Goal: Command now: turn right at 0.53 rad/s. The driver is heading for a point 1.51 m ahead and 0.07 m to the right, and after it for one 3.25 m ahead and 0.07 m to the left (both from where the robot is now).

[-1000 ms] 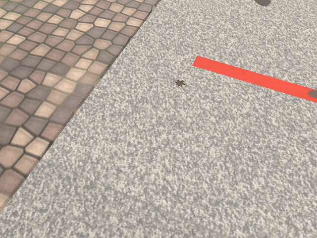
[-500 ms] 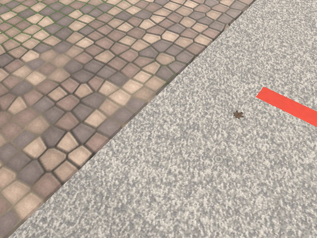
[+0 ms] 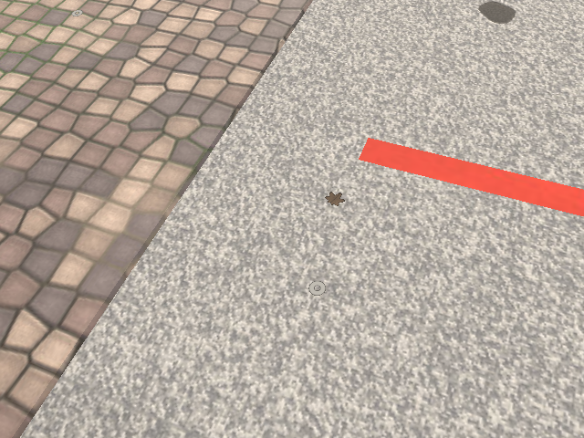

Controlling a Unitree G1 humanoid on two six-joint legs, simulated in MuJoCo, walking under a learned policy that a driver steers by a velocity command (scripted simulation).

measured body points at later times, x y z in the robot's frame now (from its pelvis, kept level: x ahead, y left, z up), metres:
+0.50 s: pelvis +0.01 +0.03 +0.01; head +0.04 +0.05 +0.46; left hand +0.25 +0.28 -0.09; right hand +0.06 -0.28 -0.08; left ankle +0.05 +0.15 -0.73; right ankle -0.05 -0.08 -0.66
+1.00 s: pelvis +0.00 +0.00 +0.00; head +0.02 -0.01 +0.45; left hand +0.21 +0.21 -0.09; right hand +0.02 -0.31 -0.11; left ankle +0.01 +0.13 -0.68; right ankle -0.06 -0.10 -0.73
